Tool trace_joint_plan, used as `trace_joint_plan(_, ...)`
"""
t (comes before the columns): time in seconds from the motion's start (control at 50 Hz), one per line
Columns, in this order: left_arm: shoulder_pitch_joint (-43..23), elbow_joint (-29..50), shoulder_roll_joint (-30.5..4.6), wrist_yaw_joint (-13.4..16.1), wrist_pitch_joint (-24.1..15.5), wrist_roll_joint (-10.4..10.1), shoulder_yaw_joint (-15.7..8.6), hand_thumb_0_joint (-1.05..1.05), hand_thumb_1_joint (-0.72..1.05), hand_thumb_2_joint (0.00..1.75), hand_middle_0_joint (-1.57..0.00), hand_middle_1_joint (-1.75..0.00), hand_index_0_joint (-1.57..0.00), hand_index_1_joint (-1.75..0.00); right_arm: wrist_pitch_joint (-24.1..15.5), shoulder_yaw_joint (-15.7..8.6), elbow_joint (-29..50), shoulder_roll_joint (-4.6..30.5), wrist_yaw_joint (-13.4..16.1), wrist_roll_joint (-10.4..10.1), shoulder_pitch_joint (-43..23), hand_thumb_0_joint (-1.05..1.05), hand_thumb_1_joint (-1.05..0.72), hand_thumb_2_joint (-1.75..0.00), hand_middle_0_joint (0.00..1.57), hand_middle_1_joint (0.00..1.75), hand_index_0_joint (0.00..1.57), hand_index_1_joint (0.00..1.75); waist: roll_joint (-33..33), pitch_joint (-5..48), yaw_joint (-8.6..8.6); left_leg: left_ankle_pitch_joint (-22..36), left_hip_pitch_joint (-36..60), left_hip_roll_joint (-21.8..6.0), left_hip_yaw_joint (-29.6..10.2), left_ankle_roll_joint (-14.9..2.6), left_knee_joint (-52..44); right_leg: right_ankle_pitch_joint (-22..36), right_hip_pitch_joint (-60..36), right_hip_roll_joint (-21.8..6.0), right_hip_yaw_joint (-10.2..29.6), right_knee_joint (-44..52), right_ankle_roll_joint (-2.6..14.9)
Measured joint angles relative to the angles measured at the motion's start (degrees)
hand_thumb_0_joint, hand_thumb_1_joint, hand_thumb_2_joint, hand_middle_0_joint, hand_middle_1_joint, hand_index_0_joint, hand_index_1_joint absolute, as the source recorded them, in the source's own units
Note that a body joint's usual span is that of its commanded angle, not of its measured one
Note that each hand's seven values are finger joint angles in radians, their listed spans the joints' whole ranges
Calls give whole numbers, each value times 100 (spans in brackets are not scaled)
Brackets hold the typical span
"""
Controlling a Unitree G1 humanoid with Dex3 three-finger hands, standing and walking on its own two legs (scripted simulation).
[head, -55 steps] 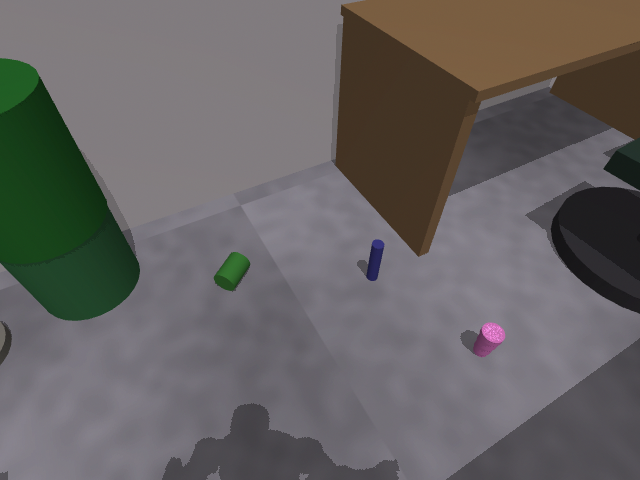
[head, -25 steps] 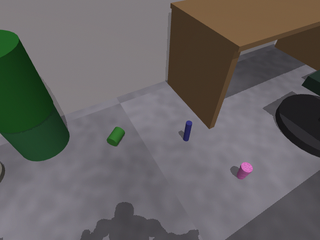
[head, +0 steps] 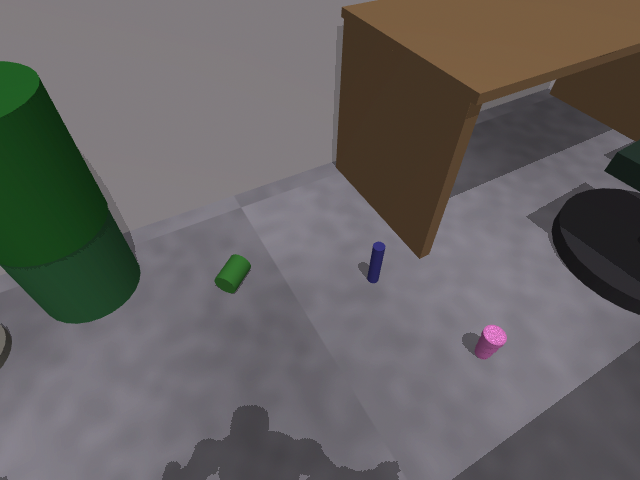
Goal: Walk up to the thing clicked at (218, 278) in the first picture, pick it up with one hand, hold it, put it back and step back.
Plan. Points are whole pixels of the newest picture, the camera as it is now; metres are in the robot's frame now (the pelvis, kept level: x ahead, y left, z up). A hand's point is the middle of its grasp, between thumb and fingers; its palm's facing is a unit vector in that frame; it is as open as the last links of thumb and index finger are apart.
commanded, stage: stand
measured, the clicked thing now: (233, 273) +0.95 +0.33 -0.74
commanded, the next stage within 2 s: walk up in 0.02 s
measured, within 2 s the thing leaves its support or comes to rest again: neither
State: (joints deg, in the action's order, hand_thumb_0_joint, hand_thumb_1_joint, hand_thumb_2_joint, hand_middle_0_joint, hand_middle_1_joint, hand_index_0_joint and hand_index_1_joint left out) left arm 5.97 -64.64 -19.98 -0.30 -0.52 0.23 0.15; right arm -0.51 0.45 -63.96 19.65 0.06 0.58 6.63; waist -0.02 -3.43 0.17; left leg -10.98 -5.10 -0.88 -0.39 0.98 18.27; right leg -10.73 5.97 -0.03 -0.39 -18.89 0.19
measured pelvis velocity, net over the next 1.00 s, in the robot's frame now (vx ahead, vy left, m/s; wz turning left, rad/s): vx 0.02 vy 0.07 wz -0.95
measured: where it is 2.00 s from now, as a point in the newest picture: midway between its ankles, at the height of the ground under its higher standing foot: outside the picture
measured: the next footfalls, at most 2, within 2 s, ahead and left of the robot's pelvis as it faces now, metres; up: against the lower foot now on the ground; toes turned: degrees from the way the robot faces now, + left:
right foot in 0.62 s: -0.04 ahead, -0.07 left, +0.00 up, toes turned -38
left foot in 0.96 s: +0.18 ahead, +0.06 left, +0.00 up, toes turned -54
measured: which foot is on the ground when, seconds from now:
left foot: down 0.00-0.64, up 0.66-0.94, down 0.96-1.00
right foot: down 0.00-0.26, up 0.28-0.60, down 0.62-0.98, up 1.00-1.00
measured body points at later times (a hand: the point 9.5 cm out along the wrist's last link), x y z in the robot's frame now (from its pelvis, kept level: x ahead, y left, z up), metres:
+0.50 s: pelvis -0.02 +0.07 -0.01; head +0.03 +0.06 +0.44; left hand +0.23 +0.31 -0.12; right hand -0.10 -0.26 -0.10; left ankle +0.00 +0.17 -0.75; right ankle -0.07 -0.07 -0.70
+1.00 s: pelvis +0.02 +0.07 -0.04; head +0.05 +0.05 +0.41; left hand +0.34 +0.14 -0.14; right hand -0.19 -0.19 -0.13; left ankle +0.16 +0.10 -0.75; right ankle -0.07 -0.04 -0.74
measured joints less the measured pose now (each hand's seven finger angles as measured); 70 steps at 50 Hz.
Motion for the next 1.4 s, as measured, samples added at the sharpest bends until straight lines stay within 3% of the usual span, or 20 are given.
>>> trace_joint_plan(0.08,254,449,25,-38,78,110,-103,1,90,90,-20,-30,-20,-29,105,-226,314,122,-120,34,-188,1,-90,-90,21,30,21,30,-107,-111,88,-292,-309,-84,240,-45,584,-110,376,116,303,-450,21)
trace_joint_plan(0.16,627,964,10,-22,126,248,-227,1,90,89,-20,-30,-21,-30,168,-451,886,309,-174,13,-525,1,-90,-90,21,30,21,30,-153,-299,196,-1464,-854,215,-300,-151,1874,-155,929,308,961,-966,-41)
trace_joint_plan(0.2,751,1173,-35,1,158,279,-271,1,90,89,-20,-30,-21,-30,169,-512,1120,343,-188,11,-615,1,-91,-90,20,30,20,30,-99,-348,211,-1702,-1004,318,-479,-158,2126,-74,1105,375,1274,-1009,-129)
trace_joint_plan(0.24,822,1381,-95,5,200,288,-304,1,90,89,-20,-30,-21,-30,151,-554,1317,366,-185,25,-620,0,-91,-90,20,30,20,30,-27,-374,212,-1542,-960,361,-544,-144,1805,-9,1266,432,1564,-1058,-243)
trace_joint_plan(0.28,805,1551,-191,9,268,261,-330,1,90,89,-20,-30,-21,-30,108,-597,1482,344,-156,88,-524,0,-91,-90,20,30,20,30,99,-429,159,-627,-798,388,-412,-159,1268,-171,1461,460,1750,-1403,-254)
trace_joint_plan(0.34,726,1683,-290,41,337,267,-372,1,90,90,-20,-30,-20,-30,187,-609,1611,255,-157,145,-246,0,-91,-90,20,30,20,30,115,-459,71,-639,-662,238,-147,-252,1216,-1311,1901,518,1181,-2792,-199)
trace_joint_plan(0.42,727,1900,-490,-136,336,176,-475,1,90,90,-20,-30,-20,-29,196,-567,1701,161,-153,144,162,0,-91,-90,20,30,20,30,101,-421,-47,-538,-377,-14,192,-261,817,-1129,2116,275,476,-3797,-119)
trace_joint_plan(0.52,685,2130,-587,-283,334,146,-448,1,91,90,-20,-30,-20,-29,124,-547,1995,287,-221,158,626,1,-90,-90,21,30,20,30,-6,-480,-203,-693,-283,-195,737,-260,906,-1045,1737,-104,96,-2841,-74)
trace_joint_plan(0.62,598,2314,-589,-254,219,140,-388,1,91,90,-20,-30,-20,-29,220,-573,2245,480,-283,109,994,1,-90,-90,21,30,21,30,-190,-459,-402,-1279,-557,-476,1187,-164,1787,-936,1100,0,-140,-1647,116)
trace_joint_plan(0.66,513,2412,-509,-199,114,166,-381,1,91,90,-20,-30,-20,-29,280,-599,2231,564,-267,42,1036,1,-90,-90,20,30,20,30,-420,-585,-444,-1412,-879,-689,981,-148,2693,-574,1054,234,-129,-1630,129)
trace_joint_plan(0.74,587,2562,-349,-113,22,41,-284,1,90,90,-20,-30,-20,-29,395,-522,2128,502,-242,-113,976,1,-91,-90,20,30,20,30,-362,-596,-261,-1893,-1654,-234,117,-29,4381,-638,1045,384,374,-1727,208)
trace_joint_plan(0.82,715,2574,-213,-94,72,54,-192,1,90,90,-20,-30,-20,-30,265,-430,2176,426,-252,-51,991,1,-91,-90,20,30,20,30,-279,-445,-230,-1645,-2017,-230,-69,-35,3949,-579,984,445,749,-1614,123)
trace_joint_plan(0.92,800,2716,-210,-96,190,130,-194,1,90,89,-20,-30,-21,-30,175,-418,2238,333,-128,-2,925,1,-91,-90,20,30,20,30,-94,-398,-129,-1271,-1966,-67,-192,-185,2936,-791,1212,586,1202,-2065,-33)
trace_joint_plan(0.98,766,2748,-318,-59,318,73,-241,1,90,89,-20,-30,-21,-30,54,-429,2288,230,-27,70,921,1,-91,-90,20,30,20,30,155,-390,-149,-569,-1743,93,-77,-164,2362,-1039,1498,625,1415,-2685,-88)
trace_joint_plan(1.04,685,2600,-427,21,399,94,-287,1,90,89,-20,-30,-21,-30,21,-356,2294,124,-27,81,841,1,-90,-90,21,30,20,30,298,-482,-124,-701,-1704,-110,184,-114,2493,-1746,2007,741,1127,-4045,-49)
trace_joint_plan(1.1,700,2455,-551,-69,387,54,-369,1,90,89,-20,-30,-21,-30,-17,-305,2321,65,-17,89,836,1,-90,-90,21,30,21,30,360,-528,-154,-579,-1555,-309,345,-102,2201,-1594,2270,589,741,-4826,-22)
trace_joint_plan(1.22,923,2263,-562,-267,357,42,-457,1,90,90,-20,-30,-20,-29,-72,-327,2444,389,-71,159,1034,1,-90,-90,21,30,21,30,169,-433,-168,-541,-1529,-626,649,-104,2040,-1760,1823,78,365,-3583,-60)
trace_joint_plan(1.26,991,2181,-553,-256,313,50,-464,1,90,90,-20,-30,-20,-29,-39,-361,2458,523,-88,165,1080,1,-90,-90,21,30,21,30,55,-390,-182,-644,-1614,-760,707,-55,2222,-1746,1530,29,225,-2967,-13)
trace_joint_plan(1.32,1057,2049,-498,-182,175,92,-495,1,90,90,-20,-30,-20,-29,65,-427,2416,702,-77,119,1107,1,-90,-90,21,30,21,30,-224,-379,-185,-931,-1837,-1039,643,-52,2795,-1114,1124,190,38,-2167,24)
trace_joint_plan(1.4,1193,2012,-392,-89,77,115,-407,1,90,90,-20,-30,-20,-29,243,-433,2119,667,11,18,929,1,-90,-90,20,30,20,30,-234,-345,-38,-1827,-2151,-530,135,-144,3905,-1231,1278,226,306,-2491,60)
